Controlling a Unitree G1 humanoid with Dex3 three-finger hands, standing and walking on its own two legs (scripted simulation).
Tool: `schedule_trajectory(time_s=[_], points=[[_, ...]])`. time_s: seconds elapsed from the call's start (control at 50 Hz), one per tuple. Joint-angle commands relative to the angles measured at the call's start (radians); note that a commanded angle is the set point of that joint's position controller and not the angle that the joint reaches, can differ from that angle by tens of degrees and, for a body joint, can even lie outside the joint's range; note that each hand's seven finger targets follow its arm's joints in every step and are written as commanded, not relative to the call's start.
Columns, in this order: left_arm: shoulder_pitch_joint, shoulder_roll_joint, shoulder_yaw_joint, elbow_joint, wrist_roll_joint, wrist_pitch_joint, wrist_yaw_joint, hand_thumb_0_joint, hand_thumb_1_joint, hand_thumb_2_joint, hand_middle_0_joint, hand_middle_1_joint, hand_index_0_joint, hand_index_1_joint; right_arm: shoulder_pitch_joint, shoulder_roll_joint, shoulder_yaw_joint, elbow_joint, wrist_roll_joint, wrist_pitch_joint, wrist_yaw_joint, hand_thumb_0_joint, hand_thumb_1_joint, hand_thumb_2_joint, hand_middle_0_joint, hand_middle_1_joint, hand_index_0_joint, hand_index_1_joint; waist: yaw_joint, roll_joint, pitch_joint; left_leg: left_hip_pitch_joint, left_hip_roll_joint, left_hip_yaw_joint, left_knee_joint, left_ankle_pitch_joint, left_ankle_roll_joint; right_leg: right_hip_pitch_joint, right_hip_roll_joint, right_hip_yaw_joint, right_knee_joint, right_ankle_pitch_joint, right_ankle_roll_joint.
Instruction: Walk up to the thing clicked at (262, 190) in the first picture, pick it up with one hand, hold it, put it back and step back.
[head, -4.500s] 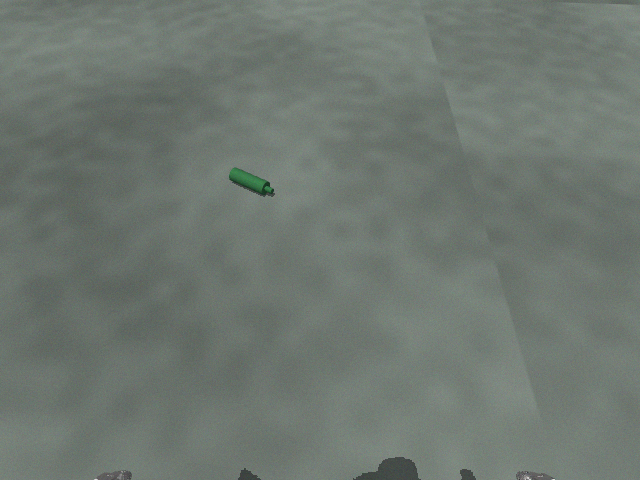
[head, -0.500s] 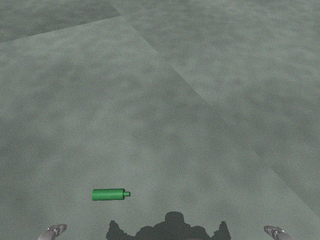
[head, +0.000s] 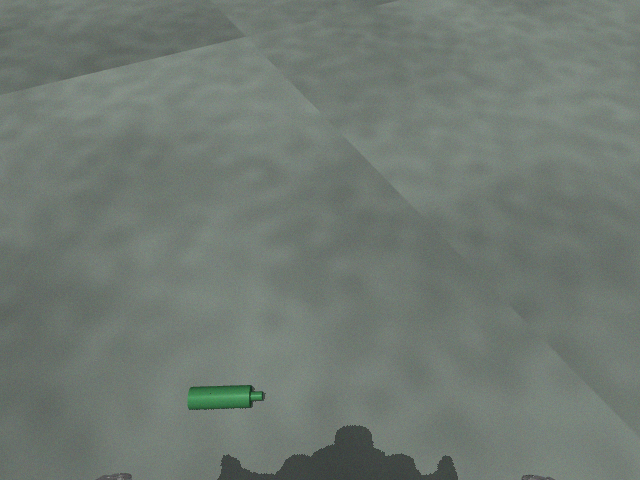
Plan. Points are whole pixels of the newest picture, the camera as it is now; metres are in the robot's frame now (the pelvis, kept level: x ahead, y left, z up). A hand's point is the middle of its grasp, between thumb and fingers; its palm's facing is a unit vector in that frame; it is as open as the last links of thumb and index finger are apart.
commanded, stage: walk up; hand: left
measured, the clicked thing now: (226, 396) +0.42 +0.29 -0.75
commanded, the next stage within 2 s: stand in 0.38 s
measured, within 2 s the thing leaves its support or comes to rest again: neither
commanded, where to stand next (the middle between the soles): +0.09 +0.00 m, yaw +3 degrees
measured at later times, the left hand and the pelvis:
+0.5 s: hand out of the picture +0.10 +0.25 -0.15, palm faces -0.01 -0.95 -0.32, open 7.3 cm; pelvis +0.01 +0.01 +0.00, yaw +0 degrees
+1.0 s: hand out of the picture +0.09 +0.26 -0.15, palm faces +0.00 -0.94 -0.35, open 7.3 cm; pelvis +0.01 +0.00 +0.00, yaw +1 degrees
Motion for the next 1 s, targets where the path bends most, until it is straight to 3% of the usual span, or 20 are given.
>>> schedule_trajectory(time_s=[0.0, 0.34, 0.36, 0.46, 0.66, 0.7, 0.98], points=[[-0.059, 0.210, 0.040, -0.059, -0.001, -0.015, 0.014, 0.000, 0.900, 0.900, -0.200, -0.300, -0.200, -0.300, -0.051, -0.216, -0.045, -0.060, 0.003, -0.023, -0.013, 0.000, -0.900, -0.900, 0.200, 0.300, 0.200, 0.300, -0.006, -0.010, -0.084, 0.023, 0.118, -0.114, -0.062, 0.123, 0.030, 0.026, -0.144, 0.137, -0.041, 0.150, 0.000], [-0.062, 0.209, 0.042, -0.075, 0.006, -0.016, 0.019, 0.000, 0.900, 0.900, -0.200, -0.300, -0.200, -0.300, -0.056, -0.210, -0.050, -0.073, -0.001, -0.017, -0.011, 0.000, -0.900, -0.900, 0.200, 0.300, 0.200, 0.300, -0.011, -0.006, -0.081, 0.029, 0.119, -0.103, -0.062, 0.120, 0.032, 0.034, -0.141, 0.135, -0.053, 0.146, 0.003], [-0.078, 0.206, 0.029, -0.073, -0.002, -0.026, 0.022, 0.000, 0.900, 0.900, -0.200, -0.300, -0.200, -0.300, -0.070, -0.204, -0.045, -0.064, -0.001, -0.009, -0.009, 0.000, -0.900, -0.900, 0.200, 0.300, 0.200, 0.300, -0.015, 0.036, -0.090, 0.022, 0.124, -0.114, -0.077, 0.122, 0.027, 0.054, -0.161, 0.137, -0.060, 0.163, 0.000], [-0.066, 0.210, 0.025, -0.062, -0.002, -0.035, 0.028, 0.000, 0.900, 0.900, -0.200, -0.300, -0.200, -0.300, -0.063, -0.206, -0.044, -0.054, 0.002, -0.006, -0.003, 0.000, -0.900, -0.900, 0.200, 0.300, 0.200, 0.300, -0.014, 0.012, -0.106, 0.047, 0.126, -0.121, -0.078, 0.176, 0.025, 0.074, -0.162, 0.129, -0.060, 0.208, 0.002], [-0.057, 0.211, 0.014, -0.057, -0.002, -0.037, 0.034, 0.000, 0.900, 0.900, -0.200, -0.300, -0.200, -0.300, -0.061, -0.205, -0.044, -0.044, 0.000, -0.002, 0.001, 0.000, -0.900, -0.900, 0.200, 0.300, 0.200, 0.300, -0.014, -0.012, -0.092, 0.054, 0.122, -0.127, -0.091, 0.146, 0.024, 0.044, -0.160, 0.115, -0.070, 0.162, 0.007], [-0.054, 0.213, 0.013, -0.054, -0.003, -0.037, 0.033, 0.000, 0.900, 0.900, -0.200, -0.300, -0.200, -0.300, -0.059, -0.199, -0.040, -0.040, 0.001, 0.000, 0.002, 0.000, -0.900, -0.900, 0.200, 0.300, 0.200, 0.300, -0.013, -0.009, -0.068, 0.040, 0.117, -0.127, -0.100, 0.097, 0.025, 0.031, -0.162, 0.122, -0.083, 0.118, 0.009], [-0.041, 0.223, 0.012, -0.057, -0.002, -0.042, 0.036, 0.000, 0.900, 0.900, -0.200, -0.300, -0.200, -0.300, -0.045, -0.201, -0.040, -0.043, 0.001, -0.002, 0.001, 0.000, -0.900, -0.900, 0.200, 0.300, 0.200, 0.300, -0.015, -0.001, -0.107, 0.071, 0.122, -0.127, -0.081, 0.186, 0.028, 0.057, -0.170, 0.115, -0.069, 0.202, 0.005]])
